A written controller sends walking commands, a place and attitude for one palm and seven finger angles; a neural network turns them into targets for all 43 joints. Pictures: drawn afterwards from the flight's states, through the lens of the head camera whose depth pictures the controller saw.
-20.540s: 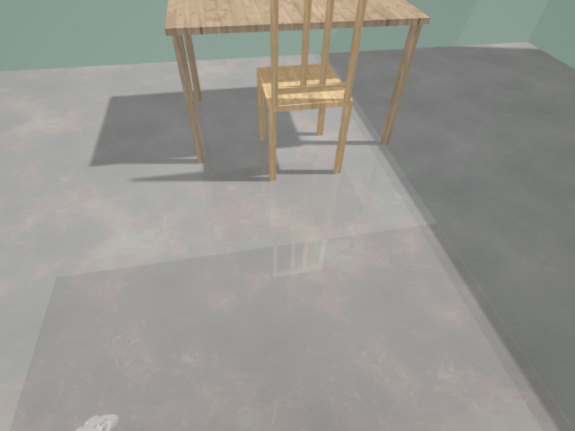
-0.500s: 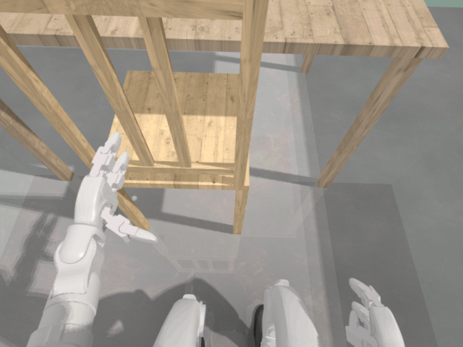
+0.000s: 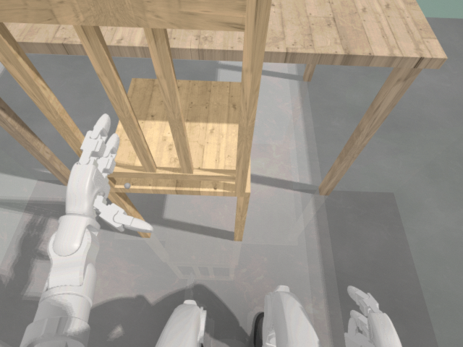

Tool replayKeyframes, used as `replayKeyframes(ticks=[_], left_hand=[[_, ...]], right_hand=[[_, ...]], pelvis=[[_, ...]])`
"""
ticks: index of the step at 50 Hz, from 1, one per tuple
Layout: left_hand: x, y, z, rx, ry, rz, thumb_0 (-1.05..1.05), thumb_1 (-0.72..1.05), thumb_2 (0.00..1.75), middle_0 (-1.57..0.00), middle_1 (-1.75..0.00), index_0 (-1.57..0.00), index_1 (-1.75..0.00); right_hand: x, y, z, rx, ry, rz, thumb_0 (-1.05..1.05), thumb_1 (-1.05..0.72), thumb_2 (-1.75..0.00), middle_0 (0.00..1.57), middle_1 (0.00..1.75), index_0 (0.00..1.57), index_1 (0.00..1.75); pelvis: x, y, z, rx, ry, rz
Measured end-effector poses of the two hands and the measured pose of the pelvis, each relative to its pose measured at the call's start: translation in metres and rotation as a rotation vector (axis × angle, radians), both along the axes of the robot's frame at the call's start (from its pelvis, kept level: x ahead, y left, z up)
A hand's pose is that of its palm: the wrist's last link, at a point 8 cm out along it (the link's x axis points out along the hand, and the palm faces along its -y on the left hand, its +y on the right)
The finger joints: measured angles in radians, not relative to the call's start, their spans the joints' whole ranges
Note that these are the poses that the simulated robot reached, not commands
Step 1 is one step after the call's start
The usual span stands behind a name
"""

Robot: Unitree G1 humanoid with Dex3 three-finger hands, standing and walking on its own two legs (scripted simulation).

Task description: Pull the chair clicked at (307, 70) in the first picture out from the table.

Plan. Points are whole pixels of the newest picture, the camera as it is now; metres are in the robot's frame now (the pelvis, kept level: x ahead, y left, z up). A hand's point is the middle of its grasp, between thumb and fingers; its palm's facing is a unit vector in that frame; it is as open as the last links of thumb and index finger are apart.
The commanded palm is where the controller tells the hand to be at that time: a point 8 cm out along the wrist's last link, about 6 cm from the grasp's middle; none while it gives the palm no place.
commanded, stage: push the fingers through the gap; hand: left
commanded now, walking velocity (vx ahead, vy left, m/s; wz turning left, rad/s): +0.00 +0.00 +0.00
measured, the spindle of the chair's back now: (128, 118) +0.50 +0.21 +0.06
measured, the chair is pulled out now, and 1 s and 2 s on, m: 0.00 0.00 0.00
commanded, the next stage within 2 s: hook a spindle and tug to test in 1.68 s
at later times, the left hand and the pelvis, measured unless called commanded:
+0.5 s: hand (132, 176) +0.39 +0.18 +0.04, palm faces -0.03 -1.00 -0.05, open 17.0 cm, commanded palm +0.37 +0.24 +0.03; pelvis -0.01 +0.00 +0.00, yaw +0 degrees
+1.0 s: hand (137, 153) +0.44 +0.19 +0.03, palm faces -0.03 -1.00 -0.06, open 16.9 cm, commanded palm +0.41 +0.24 +0.03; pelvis -0.01 +0.01 -0.01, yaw +0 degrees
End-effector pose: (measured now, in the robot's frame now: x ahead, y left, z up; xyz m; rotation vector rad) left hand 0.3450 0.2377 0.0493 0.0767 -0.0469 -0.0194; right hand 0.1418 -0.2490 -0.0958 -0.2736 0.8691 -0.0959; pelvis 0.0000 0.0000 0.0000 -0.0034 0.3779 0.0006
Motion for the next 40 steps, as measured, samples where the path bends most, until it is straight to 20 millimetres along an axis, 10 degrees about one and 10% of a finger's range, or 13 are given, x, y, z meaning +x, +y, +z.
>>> replayKeyframes(ticks=[6, 13, 40], left_hand=[[-0.011, -0.001, -0.039, -0.045, 0.188, -0.007, -0.01, -0.49, 0.30, -0.06, -0.08, -0.06, -0.08], [-0.005, -0.003, -0.006, -0.012, -0.056, 0.013, -0.02, -0.50, 0.30, -0.07, -0.08, -0.06, -0.08], [0.050, 0.001, -0.018, -0.020, 0.038, 0.013, -0.02, -0.50, 0.30, -0.07, -0.08, -0.06, -0.08]], right_hand=[[0.001, -0.002, 0.002, -0.005, -0.013, -0.017, 0.02, -0.90, -0.90, 0.20, 0.30, 0.20, 0.30], [0.000, -0.003, -0.005, -0.024, -0.001, 0.018, 0.01, -0.90, -0.90, 0.20, 0.30, 0.20, 0.30], [-0.051, -0.010, -0.011, -0.049, 0.128, -0.058, 0.01, -0.90, -0.90, 0.20, 0.30, 0.20, 0.30]], pelvis=[[-0.001, 0.000, 0.000, 0.002, 0.009, -0.006], [-0.002, 0.000, -0.006, -0.003, 0.011, 0.005], [-0.010, 0.004, -0.007, -0.003, 0.032, -0.007]])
